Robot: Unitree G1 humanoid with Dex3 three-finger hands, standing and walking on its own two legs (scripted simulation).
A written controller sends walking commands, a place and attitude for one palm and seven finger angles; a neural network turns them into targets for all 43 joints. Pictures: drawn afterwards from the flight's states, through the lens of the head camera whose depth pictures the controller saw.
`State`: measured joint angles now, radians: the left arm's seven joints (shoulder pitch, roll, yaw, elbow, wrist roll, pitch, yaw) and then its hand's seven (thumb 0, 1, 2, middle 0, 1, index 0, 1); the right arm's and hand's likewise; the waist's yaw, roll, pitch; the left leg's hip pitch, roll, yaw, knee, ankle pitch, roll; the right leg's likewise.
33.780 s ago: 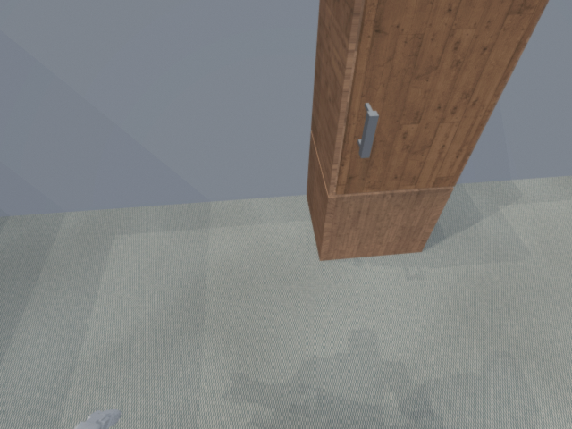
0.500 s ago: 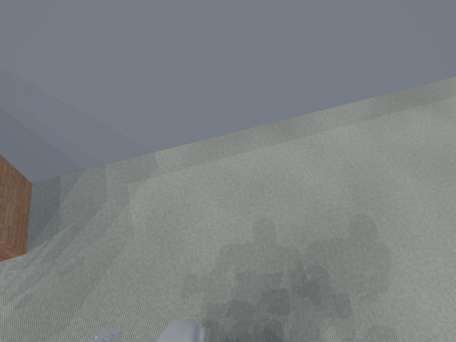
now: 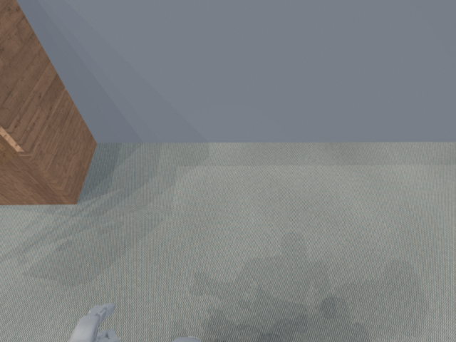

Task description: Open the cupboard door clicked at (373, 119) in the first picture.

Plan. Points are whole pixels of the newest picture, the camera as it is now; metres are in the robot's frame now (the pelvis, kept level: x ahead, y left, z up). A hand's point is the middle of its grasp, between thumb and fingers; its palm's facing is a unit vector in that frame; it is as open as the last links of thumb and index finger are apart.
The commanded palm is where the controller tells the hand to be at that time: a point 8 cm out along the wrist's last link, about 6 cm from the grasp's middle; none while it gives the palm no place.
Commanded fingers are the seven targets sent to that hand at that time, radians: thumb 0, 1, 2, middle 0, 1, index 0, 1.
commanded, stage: turn to face it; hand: left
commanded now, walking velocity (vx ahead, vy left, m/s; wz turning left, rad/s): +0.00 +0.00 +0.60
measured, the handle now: out of the picture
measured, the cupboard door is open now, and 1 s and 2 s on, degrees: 45 45 45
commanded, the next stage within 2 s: take the last steps up to it in 1.26 s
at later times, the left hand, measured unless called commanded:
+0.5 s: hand out of the picture +0.02 +0.24 -0.17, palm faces +0.31 -0.92 -0.23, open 7.3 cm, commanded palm none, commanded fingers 0.00 0.90 0.90 -0.20 -0.30 -0.20 -0.30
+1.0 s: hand out of the picture -0.03 +0.18 -0.17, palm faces +0.58 -0.79 -0.21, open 7.3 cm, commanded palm none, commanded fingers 0.00 0.90 0.90 -0.20 -0.30 -0.20 -0.30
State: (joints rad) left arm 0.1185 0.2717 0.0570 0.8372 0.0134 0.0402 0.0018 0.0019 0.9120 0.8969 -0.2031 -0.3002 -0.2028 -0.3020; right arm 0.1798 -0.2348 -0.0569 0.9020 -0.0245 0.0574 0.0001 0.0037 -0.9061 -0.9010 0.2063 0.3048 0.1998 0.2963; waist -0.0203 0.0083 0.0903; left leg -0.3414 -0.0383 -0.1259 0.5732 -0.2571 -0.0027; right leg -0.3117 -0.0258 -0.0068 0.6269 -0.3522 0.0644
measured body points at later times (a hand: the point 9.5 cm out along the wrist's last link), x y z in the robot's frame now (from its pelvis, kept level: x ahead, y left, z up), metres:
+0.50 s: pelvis +0.01 +0.01 +0.00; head +0.06 +0.06 +0.44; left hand +0.01 +0.29 -0.15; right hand +0.19 -0.21 -0.12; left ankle +0.00 +0.11 -0.73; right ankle +0.03 -0.15 -0.66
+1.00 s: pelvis +0.03 -0.01 +0.00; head +0.07 +0.03 +0.45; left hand -0.06 +0.22 -0.15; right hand +0.27 -0.17 -0.13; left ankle -0.03 +0.08 -0.71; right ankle +0.08 -0.14 -0.73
